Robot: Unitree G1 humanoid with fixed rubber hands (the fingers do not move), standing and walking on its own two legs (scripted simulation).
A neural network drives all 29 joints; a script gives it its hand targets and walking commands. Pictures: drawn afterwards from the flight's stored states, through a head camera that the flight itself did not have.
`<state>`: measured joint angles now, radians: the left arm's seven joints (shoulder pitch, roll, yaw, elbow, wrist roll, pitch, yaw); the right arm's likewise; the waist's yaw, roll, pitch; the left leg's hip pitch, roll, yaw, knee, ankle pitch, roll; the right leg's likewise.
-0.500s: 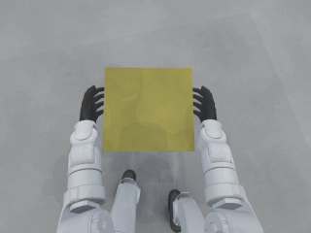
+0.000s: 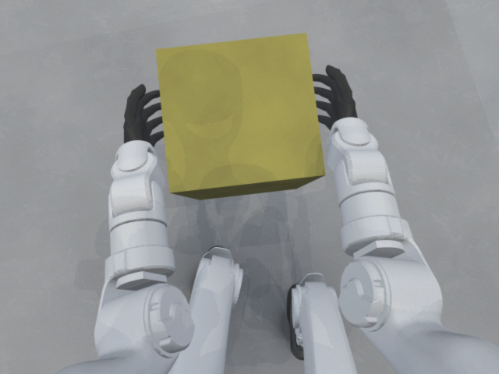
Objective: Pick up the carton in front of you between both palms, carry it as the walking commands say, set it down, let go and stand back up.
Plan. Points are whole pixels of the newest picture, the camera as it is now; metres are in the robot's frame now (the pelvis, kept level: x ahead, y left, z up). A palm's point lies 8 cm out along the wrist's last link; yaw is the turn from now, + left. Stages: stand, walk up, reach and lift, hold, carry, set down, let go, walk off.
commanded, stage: set down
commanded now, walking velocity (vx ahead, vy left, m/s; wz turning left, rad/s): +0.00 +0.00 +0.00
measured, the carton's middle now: (241, 134) +0.49 +0.12 -0.17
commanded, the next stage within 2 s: none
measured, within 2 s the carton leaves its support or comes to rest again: rests again in 1.42 s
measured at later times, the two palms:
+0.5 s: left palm (153, 158) +0.42 +0.28 -0.23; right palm (301, 124) +0.55 +0.01 -0.23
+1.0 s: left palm (164, 163) +0.43 +0.28 -0.32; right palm (291, 129) +0.57 +0.01 -0.33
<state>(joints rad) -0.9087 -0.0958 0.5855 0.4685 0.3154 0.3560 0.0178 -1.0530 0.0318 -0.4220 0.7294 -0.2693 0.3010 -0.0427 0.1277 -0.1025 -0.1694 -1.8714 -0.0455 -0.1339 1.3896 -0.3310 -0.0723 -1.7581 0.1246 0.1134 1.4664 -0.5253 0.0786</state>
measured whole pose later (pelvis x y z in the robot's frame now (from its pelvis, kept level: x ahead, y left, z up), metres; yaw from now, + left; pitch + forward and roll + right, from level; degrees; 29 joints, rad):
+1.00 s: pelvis -0.02 -0.02 -0.15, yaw +0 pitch +50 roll +3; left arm -1.31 0.04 0.75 0.69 0.21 0.28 0.02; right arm -1.69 -0.25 0.03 1.17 -0.08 0.28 -0.12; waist 0.26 -0.07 0.22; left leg -2.31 0.00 -0.09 1.88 -0.43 -0.12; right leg -2.25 0.22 0.13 2.02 -0.63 0.09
